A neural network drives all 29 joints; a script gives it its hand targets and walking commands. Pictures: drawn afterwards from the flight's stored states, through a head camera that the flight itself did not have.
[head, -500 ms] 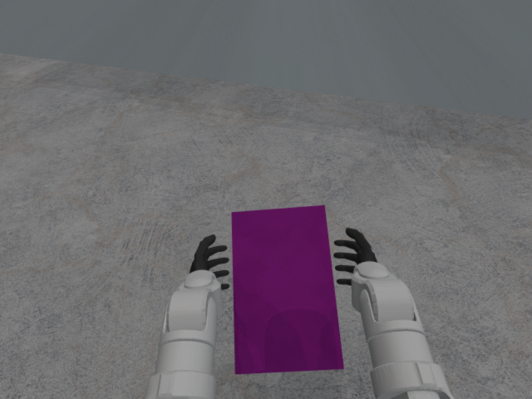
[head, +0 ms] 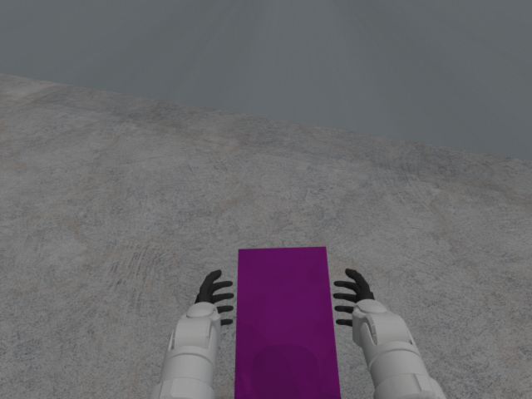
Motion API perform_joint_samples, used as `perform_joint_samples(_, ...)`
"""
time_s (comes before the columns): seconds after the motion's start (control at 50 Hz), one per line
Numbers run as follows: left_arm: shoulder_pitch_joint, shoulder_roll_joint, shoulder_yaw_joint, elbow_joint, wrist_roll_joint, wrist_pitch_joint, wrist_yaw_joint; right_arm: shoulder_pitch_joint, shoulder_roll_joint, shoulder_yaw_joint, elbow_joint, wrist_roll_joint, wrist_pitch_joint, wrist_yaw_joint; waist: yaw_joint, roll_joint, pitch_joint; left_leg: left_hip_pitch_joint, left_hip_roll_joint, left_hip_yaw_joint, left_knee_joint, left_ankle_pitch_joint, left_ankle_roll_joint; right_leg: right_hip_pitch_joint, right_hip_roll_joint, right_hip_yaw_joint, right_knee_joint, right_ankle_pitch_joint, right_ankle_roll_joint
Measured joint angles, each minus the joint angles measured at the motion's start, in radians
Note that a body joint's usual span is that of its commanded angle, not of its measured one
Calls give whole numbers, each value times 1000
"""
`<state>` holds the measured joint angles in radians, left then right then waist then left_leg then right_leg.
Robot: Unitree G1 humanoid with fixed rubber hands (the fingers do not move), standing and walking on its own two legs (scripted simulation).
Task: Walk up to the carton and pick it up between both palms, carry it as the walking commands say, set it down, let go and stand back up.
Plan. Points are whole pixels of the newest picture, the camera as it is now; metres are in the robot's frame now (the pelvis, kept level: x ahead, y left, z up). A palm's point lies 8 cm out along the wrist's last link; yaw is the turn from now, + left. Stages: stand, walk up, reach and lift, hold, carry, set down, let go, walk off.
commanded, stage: set down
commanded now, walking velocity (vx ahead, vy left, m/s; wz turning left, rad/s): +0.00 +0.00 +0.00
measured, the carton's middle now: (284, 325) +0.33 -0.01 -0.11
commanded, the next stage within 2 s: none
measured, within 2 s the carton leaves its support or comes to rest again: neither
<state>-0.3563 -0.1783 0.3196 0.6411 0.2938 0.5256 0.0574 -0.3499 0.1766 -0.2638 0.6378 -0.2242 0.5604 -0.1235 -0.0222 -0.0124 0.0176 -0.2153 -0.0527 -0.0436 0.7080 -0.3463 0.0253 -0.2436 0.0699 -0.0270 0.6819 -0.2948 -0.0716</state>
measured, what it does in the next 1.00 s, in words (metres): lowers itself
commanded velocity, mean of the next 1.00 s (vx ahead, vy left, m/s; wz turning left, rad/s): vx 0.00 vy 0.00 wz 0.00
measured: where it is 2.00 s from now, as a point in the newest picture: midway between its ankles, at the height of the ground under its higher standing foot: outside the picture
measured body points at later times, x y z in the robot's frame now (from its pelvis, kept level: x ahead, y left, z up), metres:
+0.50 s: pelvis -0.02 +0.03 -0.04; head +0.08 +0.01 +0.40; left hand +0.33 +0.11 -0.09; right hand +0.30 -0.15 -0.11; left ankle +0.03 +0.11 -0.72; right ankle +0.05 -0.08 -0.72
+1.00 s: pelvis -0.04 +0.01 -0.12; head +0.12 -0.01 +0.30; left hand +0.35 +0.10 -0.19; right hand +0.32 -0.15 -0.19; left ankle +0.03 +0.11 -0.72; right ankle +0.05 -0.08 -0.72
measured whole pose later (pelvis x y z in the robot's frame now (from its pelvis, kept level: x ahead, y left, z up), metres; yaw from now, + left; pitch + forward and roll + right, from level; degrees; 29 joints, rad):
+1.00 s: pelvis -0.04 +0.01 -0.12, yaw -1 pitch +20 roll +1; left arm -0.59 -0.15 0.24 0.75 0.07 0.13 0.28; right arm -0.58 0.10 -0.24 0.70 -0.07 0.20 -0.25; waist -0.07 0.05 0.00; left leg -1.20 -0.12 -0.02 1.35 -0.50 0.03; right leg -1.24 0.08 0.01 1.33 -0.44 -0.04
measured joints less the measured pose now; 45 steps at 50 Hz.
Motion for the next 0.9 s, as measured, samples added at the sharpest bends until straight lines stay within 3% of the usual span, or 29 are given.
perform_joint_samples(0.16,-17,-6,-11,0,-43,-141,70,-25,8,-9,-5,3,-134,-15,-36,25,19,-193,-12,7,72,-4,17,-188,-7,9,61,2,20)
perform_joint_samples(0.48,-91,-35,-69,57,-133,-361,191,-67,-60,-21,14,59,-340,5,-53,58,19,-528,-45,61,239,-33,49,-545,-22,69,261,-34,59)
perform_joint_samples(0.68,-145,-25,-69,63,-174,-420,228,-163,-77,3,51,106,-382,-57,-53,47,12,-745,-50,68,400,-70,40,-766,-12,74,426,-70,55)
perform_joint_samples(0.9,-213,33,-88,94,-219,-404,220,-216,-75,34,64,147,-375,-117,-46,48,-11,-923,-58,33,584,-133,15,-937,9,45,594,-125,34)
